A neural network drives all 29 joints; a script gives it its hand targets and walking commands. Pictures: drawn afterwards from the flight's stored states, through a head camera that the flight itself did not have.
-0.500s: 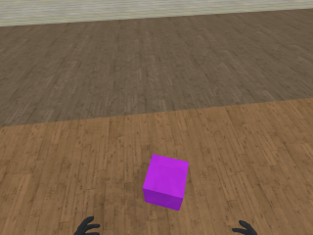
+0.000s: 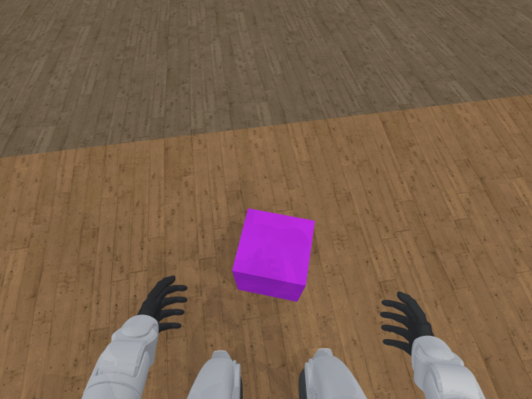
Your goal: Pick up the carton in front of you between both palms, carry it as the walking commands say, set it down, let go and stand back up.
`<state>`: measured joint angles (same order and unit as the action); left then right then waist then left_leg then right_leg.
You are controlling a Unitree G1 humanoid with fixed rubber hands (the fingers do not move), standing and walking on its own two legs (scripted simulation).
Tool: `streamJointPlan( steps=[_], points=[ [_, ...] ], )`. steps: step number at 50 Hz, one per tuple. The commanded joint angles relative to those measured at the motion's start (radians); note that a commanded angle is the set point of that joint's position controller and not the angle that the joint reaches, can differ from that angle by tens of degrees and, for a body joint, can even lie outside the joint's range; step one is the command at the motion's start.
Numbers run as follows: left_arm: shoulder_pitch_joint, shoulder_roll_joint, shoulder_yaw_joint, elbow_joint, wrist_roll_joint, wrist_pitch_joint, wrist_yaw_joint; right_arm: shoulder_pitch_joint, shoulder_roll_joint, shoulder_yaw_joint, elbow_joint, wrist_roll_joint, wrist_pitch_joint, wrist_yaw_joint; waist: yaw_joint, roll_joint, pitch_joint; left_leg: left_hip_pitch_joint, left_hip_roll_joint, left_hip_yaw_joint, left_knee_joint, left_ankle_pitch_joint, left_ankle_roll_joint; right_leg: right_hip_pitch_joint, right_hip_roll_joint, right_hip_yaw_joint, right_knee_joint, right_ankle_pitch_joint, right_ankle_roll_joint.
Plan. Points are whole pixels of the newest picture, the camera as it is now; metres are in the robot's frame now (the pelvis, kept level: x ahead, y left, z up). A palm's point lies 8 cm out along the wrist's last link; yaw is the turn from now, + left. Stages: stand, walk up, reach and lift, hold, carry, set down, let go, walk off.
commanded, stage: reach and lift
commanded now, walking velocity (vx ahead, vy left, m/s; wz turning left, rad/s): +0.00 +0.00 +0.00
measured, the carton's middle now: (273, 257) +0.50 -0.02 -0.58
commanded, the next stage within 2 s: none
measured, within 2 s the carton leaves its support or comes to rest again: neither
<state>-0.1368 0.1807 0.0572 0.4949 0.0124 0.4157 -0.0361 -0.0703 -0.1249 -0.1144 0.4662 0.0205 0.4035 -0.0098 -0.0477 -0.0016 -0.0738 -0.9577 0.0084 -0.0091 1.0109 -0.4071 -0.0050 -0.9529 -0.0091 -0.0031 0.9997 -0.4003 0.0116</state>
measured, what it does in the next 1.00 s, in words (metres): lowers itself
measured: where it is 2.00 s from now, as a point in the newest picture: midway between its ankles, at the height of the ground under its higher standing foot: outside the picture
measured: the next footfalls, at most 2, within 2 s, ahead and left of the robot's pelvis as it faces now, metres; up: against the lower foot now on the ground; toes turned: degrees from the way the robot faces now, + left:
none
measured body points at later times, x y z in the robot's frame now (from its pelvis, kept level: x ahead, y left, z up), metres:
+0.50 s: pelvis -0.05 +0.01 -0.04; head +0.22 +0.01 +0.32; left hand +0.47 +0.17 -0.14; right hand +0.40 -0.21 -0.14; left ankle +0.04 +0.12 -0.67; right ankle +0.04 -0.13 -0.67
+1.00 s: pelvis -0.01 +0.01 -0.07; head +0.33 +0.01 +0.22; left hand +0.56 +0.16 -0.22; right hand +0.48 -0.22 -0.21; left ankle +0.04 +0.13 -0.67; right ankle +0.04 -0.13 -0.67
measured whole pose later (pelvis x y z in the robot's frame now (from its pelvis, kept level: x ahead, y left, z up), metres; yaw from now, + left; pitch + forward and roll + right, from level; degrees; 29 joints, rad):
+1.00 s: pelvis -0.01 +0.01 -0.07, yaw -2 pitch +52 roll -3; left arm -1.34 0.32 0.34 1.04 0.18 0.15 -0.06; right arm -1.11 -0.07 -0.55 0.76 -0.13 0.12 -0.07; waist -0.09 0.02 -0.05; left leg -1.71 -0.03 -0.07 1.17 -0.37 -0.01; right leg -1.69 0.02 0.02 1.13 -0.34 0.05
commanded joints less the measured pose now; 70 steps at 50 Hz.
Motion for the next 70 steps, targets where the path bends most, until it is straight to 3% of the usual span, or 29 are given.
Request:
streamJointPlan(
  steps=[1,9,19,27,34,39,43,49,53,61,70],
  points=[
    [-0.249,0.072,0.021,-0.042,-0.018,0.042,0.004,-0.217,-0.071,-0.022,-0.081,0.026,0.041,-0.015,0.002,0.041,-0.334,0.197,-0.038,0.024,-0.108,0.087,0.009,0.119,0.037,-0.040,-0.104,0.114,-0.005],
    [-0.671,0.127,0.089,0.154,0.001,0.054,0.007,-0.583,-0.064,-0.108,0.053,0.001,0.062,-0.072,-0.024,0.030,-0.409,0.130,-0.045,0.016,-0.063,0.045,-0.001,0.060,0.047,-0.053,-0.067,0.075,0.022],
    [-1.133,0.231,0.117,0.354,-0.003,-0.055,0.017,-0.973,-0.087,-0.201,0.168,0.005,-0.053,-0.146,-0.058,0.074,-0.655,0.094,-0.057,0.011,-0.025,0.085,-0.013,-0.039,0.058,-0.082,-0.023,0.114,0.043],
    [-1.395,0.299,0.119,0.468,0.001,-0.161,0.008,-1.174,-0.115,-0.252,0.223,0.013,-0.157,-0.146,-0.085,0.110,-0.838,0.078,-0.068,-0.001,0.000,0.216,-0.017,-0.100,0.068,-0.081,-0.004,0.231,0.048],
    [-1.527,0.327,0.162,0.496,0.057,-0.218,-0.018,-1.267,-0.111,-0.316,0.212,-0.023,-0.209,-0.121,-0.088,0.131,-0.969,0.119,-0.080,-0.011,0.030,0.446,-0.016,-0.121,0.076,-0.073,0.002,0.417,0.058],
    [-1.487,0.286,0.216,0.459,0.122,-0.237,-0.037,-1.207,-0.077,-0.367,0.171,-0.081,-0.237,-0.089,-0.086,0.151,-1.054,0.183,-0.076,-0.023,0.055,0.694,-0.014,-0.149,0.082,-0.070,0.007,0.597,0.062],
    [-1.439,0.237,0.263,0.444,0.159,-0.259,-0.042,-1.179,-0.042,-0.411,0.168,-0.131,-0.267,-0.069,-0.077,0.143,-0.973,0.086,-0.063,-0.034,0.084,0.757,-0.016,-0.243,0.080,-0.065,0.032,0.633,0.067],
    [-1.400,0.208,0.289,0.470,0.175,-0.293,-0.021,-1.174,-0.017,-0.444,0.217,-0.163,-0.303,-0.062,-0.061,0.114,-0.885,-0.172,-0.065,-0.025,0.209,0.631,-0.024,-0.383,0.083,-0.062,0.175,0.553,0.079],
    [-1.422,0.231,0.263,0.484,0.146,-0.303,0.001,-1.205,-0.034,-0.427,0.249,-0.144,-0.310,-0.074,-0.058,0.112,-0.895,-0.322,-0.073,-0.014,0.353,0.532,-0.026,-0.483,0.087,-0.065,0.327,0.488,0.084],
    [-1.604,0.356,0.096,0.468,-0.021,-0.301,0.058,-1.375,-0.159,-0.281,0.275,0.020,-0.303,-0.131,-0.073,0.144,-1.116,-0.380,-0.070,0.008,0.646,0.411,-0.030,-0.542,0.084,-0.091,0.622,0.405,0.083],
    [-1.818,0.439,-0.042,0.561,-0.154,-0.271,0.069,-1.601,-0.242,-0.190,0.374,0.135,-0.267,-0.155,-0.079,0.166,-1.034,-0.490,-0.034,0.012,0.831,0.152,-0.026,-0.650,0.051,-0.109,0.817,0.173,0.067]
  ],
)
